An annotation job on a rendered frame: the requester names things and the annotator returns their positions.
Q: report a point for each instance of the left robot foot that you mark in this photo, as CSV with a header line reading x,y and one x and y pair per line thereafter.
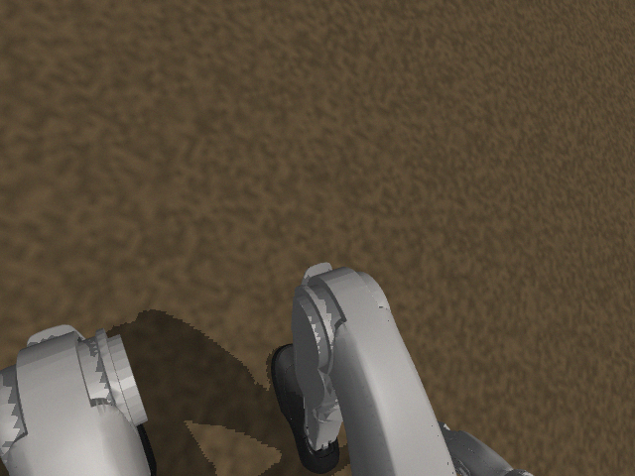
x,y
148,449

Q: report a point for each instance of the right robot foot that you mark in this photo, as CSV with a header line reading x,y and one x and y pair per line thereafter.
x,y
291,402

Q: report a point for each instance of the right robot hand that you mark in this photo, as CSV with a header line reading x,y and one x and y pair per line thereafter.
x,y
472,457

